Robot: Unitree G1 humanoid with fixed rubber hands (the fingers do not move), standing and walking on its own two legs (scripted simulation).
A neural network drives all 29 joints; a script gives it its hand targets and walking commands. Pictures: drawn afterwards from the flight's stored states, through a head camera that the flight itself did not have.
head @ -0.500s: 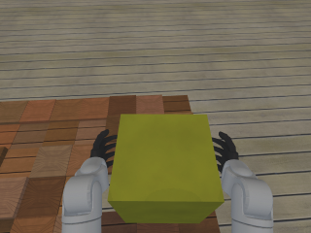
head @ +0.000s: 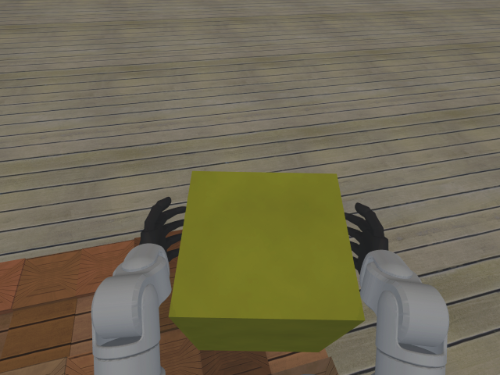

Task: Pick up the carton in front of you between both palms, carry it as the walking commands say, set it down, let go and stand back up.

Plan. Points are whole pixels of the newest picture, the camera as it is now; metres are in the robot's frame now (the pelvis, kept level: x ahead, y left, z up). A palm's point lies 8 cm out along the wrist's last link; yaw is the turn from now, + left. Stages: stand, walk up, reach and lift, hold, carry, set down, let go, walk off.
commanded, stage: carry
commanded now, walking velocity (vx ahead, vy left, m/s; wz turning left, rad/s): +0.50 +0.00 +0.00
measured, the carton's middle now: (261, 270) +0.27 -0.01 +0.04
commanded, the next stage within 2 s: none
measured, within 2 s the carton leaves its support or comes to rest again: neither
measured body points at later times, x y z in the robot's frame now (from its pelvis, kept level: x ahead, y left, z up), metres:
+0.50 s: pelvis +0.34 -0.04 -0.04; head +0.41 -0.04 +0.41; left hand +0.69 +0.17 +0.07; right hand +0.74 -0.13 +0.06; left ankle +0.20 +0.05 -0.63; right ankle +0.37 -0.14 -0.77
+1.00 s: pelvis +0.70 -0.02 -0.02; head +0.73 -0.02 +0.43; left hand +1.07 +0.09 +0.11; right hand +1.03 -0.22 +0.11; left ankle +0.56 +0.07 -0.73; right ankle +0.83 -0.09 -0.74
